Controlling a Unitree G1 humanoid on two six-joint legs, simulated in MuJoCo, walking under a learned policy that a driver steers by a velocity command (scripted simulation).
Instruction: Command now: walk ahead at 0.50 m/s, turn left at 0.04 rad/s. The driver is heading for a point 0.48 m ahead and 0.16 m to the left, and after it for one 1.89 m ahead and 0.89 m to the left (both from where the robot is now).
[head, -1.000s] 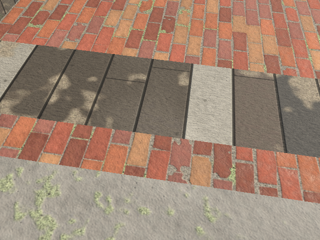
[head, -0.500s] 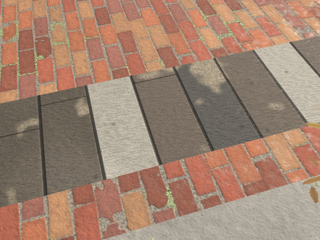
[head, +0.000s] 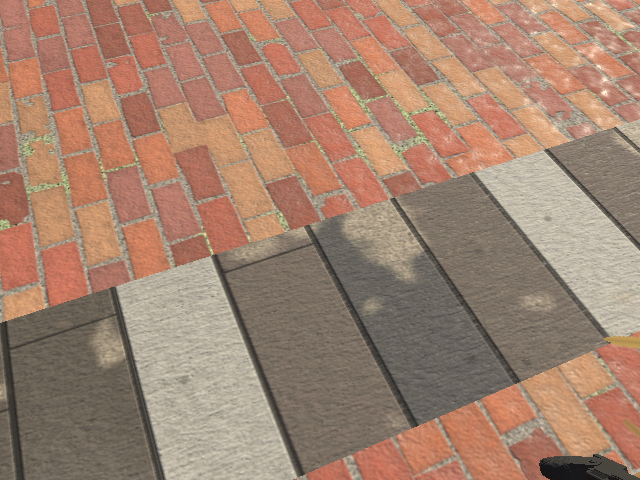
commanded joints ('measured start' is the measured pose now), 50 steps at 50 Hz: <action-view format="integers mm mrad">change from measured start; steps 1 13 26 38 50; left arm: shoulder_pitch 95 -351 -96 -207 -104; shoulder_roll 80 31 262 72 80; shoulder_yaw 8 -34 24 -5 4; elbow -75 -205 -200 -156 -190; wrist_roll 3 34 50 0 26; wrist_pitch -24 9 -27 -23 66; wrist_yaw -7 -31 23 12 14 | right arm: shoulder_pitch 386 353 444 190 345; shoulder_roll -261 -153 -52 -65 -285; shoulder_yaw -89 -74 -61 -56 -120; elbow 63 121 42 -10 -60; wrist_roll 14 43 68 11 57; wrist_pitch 5 -3 -4 84 70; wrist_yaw -8 -1 -9 41 -1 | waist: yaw -133 -101 -6 -96 -167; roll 238 68 -273 -130 141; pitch -312 13 -317 -58 -366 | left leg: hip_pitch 713 275 -124 -122 589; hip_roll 409 138 -124 43 414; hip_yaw -839 -346 -166 -39 -577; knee -253 -368 507 410 -112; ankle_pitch -159 94 -467 -103 634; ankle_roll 257 177 8 -73 336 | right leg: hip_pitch -558 -622 265 -136 -603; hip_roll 13 -185 -580 -370 -128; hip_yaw -76 -150 501 -215 -161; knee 718 255 -283 -271 742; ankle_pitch -57 303 -36 945 -254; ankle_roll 34 146 -82 -62 135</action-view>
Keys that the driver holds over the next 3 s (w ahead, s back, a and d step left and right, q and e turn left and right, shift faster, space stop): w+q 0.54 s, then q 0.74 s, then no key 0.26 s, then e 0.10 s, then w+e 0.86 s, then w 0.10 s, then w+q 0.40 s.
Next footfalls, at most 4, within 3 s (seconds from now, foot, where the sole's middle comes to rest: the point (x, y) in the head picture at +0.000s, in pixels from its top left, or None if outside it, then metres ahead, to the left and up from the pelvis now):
0.50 right None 0.43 -0.06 -0.76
0.96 left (260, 465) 0.48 0.19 -0.76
1.44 right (349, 435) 0.56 0.01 -0.76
1.76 left None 0.38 0.12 -0.76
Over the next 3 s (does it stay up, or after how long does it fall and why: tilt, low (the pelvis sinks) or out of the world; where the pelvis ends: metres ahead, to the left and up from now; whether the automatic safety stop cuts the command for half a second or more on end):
stays up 1.01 0.28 0.03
